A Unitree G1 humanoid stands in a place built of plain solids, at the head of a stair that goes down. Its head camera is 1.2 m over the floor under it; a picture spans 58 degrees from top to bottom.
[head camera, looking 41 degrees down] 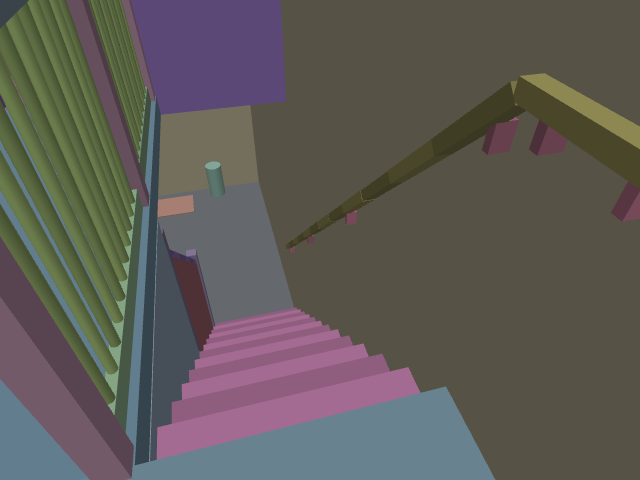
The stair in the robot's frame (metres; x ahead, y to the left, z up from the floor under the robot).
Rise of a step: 0.21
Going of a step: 0.21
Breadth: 0.90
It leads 15 degrees to the left of straight ahead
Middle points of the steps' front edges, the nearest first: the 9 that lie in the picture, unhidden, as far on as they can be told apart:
0.59 0.05 0.00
0.79 0.11 -0.21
0.99 0.16 -0.42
1.20 0.21 -0.63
1.40 0.27 -0.84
1.61 0.32 -1.05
1.81 0.37 -1.27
2.01 0.43 -1.48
2.22 0.48 -1.69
